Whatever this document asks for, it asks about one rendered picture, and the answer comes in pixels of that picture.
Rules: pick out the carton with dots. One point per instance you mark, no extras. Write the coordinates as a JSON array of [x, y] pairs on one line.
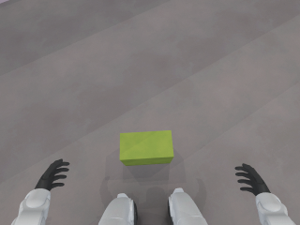
[[146, 148]]

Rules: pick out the right robot thigh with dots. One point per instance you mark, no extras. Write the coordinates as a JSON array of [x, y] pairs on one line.
[[184, 210]]

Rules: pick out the left robot hand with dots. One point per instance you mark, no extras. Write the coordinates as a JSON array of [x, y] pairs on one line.
[[46, 180]]

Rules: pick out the robot thigh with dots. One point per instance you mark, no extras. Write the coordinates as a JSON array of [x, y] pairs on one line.
[[184, 210], [120, 211]]

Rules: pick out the left robot thigh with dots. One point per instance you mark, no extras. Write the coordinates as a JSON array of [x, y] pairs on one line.
[[120, 211]]

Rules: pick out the right robot hand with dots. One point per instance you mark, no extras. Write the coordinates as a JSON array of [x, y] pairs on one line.
[[258, 185]]

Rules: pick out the right robot forearm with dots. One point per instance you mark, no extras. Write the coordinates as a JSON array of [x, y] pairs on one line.
[[271, 211]]

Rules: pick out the left robot forearm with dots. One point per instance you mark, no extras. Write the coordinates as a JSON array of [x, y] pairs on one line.
[[34, 208]]

